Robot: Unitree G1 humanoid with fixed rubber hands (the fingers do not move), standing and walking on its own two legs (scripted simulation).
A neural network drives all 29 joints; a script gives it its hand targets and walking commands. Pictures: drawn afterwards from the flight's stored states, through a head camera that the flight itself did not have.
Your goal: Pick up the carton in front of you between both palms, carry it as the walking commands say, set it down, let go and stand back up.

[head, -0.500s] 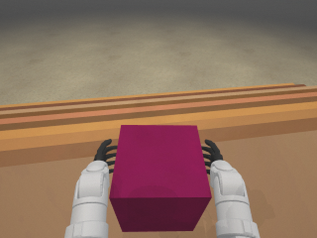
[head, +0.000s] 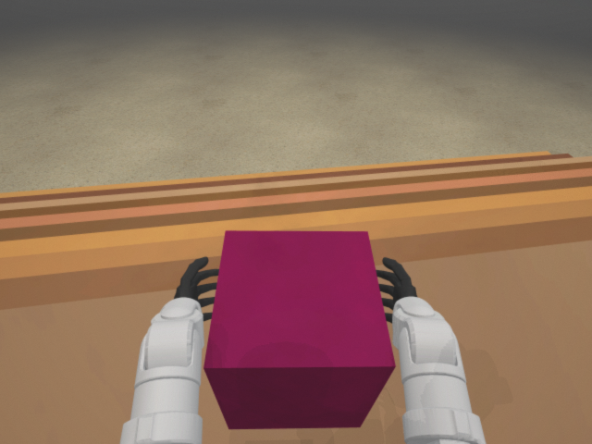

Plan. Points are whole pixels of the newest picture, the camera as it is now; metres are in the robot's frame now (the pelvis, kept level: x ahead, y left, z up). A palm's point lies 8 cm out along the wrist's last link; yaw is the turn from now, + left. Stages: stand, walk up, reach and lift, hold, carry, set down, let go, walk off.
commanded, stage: hold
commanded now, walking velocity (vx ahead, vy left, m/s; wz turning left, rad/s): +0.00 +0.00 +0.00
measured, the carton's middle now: (295, 333) +0.29 +0.00 -0.02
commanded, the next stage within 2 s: carry in 0.28 s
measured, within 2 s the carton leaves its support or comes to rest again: neither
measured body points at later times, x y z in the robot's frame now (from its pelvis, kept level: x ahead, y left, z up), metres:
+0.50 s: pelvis +0.03 +0.01 -0.01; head -0.01 +0.02 +0.44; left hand +0.33 +0.17 +0.06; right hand +0.33 -0.13 +0.06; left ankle +0.01 +0.14 -0.75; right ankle +0.01 -0.13 -0.75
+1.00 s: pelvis +0.27 +0.02 -0.01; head +0.25 +0.02 +0.44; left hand +0.49 +0.20 +0.07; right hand +0.52 -0.11 +0.07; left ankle +0.37 +0.15 -0.72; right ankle +0.14 -0.08 -0.75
